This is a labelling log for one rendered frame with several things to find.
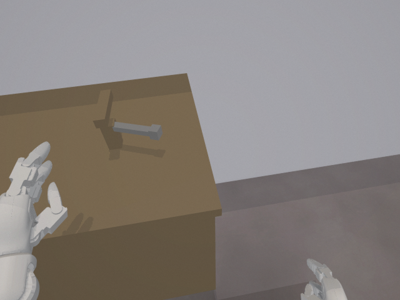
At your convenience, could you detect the robot left hand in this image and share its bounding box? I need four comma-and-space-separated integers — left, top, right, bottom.
0, 141, 68, 256

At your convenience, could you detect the left robot forearm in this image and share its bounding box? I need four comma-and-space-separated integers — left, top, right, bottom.
0, 252, 39, 300

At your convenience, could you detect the counter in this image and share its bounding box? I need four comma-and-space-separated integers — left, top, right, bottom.
0, 73, 222, 300

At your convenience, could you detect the robot right hand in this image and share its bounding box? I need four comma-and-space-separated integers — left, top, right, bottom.
301, 258, 348, 300

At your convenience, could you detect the tap lever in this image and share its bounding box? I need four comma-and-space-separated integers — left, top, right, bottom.
112, 122, 163, 140

